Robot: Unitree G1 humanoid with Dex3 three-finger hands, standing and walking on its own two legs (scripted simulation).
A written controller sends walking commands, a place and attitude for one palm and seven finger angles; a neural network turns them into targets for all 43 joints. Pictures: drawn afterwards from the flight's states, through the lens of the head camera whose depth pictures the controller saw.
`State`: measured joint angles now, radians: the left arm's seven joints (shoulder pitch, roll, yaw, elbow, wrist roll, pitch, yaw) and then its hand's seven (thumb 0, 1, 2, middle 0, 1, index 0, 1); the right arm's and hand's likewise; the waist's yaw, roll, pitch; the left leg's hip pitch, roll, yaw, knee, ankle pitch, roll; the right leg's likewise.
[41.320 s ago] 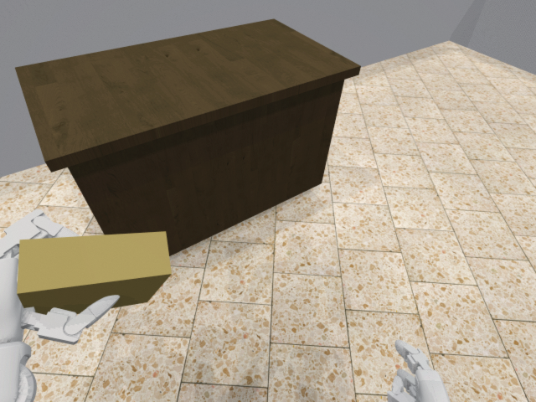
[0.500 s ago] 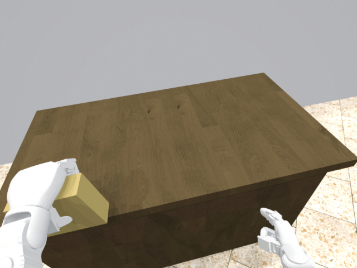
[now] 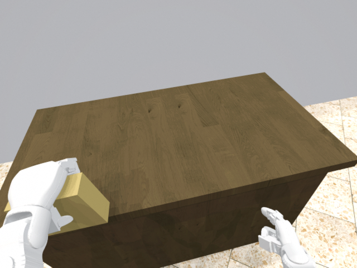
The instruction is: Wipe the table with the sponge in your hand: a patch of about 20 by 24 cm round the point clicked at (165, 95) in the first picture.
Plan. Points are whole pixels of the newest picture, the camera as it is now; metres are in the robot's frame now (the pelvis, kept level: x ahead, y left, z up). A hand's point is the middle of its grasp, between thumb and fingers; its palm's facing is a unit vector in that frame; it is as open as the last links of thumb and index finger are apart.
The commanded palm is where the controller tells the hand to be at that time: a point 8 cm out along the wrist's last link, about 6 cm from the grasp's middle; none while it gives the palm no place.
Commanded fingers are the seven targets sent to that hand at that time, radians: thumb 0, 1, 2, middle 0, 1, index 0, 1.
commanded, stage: step back with the hand held close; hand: left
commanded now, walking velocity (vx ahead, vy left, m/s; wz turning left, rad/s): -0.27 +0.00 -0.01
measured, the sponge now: (69, 210) +0.18 +0.28 +0.06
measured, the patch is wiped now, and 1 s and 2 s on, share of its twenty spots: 1.00 1.00 1.00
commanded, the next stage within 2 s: stop stepping back and stand still in 1.28 s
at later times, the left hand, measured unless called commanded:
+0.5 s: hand (61, 191) +0.18 +0.26 +0.14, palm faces +0.37 -0.84 -0.40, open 9.0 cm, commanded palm +0.14 +0.29 +0.17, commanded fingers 0.00 0.10 1.30 -1.20 -1.60 -1.20 -1.60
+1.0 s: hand (53, 217) +0.13 +0.24 +0.14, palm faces +0.39 -0.87 -0.29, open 9.0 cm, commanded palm +0.07 +0.28 +0.17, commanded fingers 0.00 0.10 1.30 -1.20 -1.60 -1.20 -1.60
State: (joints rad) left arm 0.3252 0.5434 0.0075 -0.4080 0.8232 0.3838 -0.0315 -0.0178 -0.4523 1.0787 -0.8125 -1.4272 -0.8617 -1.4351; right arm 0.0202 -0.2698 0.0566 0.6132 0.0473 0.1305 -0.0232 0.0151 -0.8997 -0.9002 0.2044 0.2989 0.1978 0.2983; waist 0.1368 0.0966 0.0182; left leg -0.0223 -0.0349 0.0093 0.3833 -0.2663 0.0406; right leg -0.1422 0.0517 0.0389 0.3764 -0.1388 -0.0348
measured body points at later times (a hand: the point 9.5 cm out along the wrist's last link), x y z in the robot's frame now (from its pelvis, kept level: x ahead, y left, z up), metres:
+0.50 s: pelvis -0.02 +0.01 -0.02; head -0.03 +0.02 +0.43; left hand +0.16 +0.30 +0.16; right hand +0.12 -0.24 -0.11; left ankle -0.03 +0.09 -0.74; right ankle +0.05 -0.10 -0.74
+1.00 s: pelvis -0.10 +0.01 -0.02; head -0.08 +0.01 +0.43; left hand +0.11 +0.28 +0.16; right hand +0.10 -0.21 -0.09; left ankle -0.03 +0.10 -0.74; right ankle -0.09 -0.11 -0.74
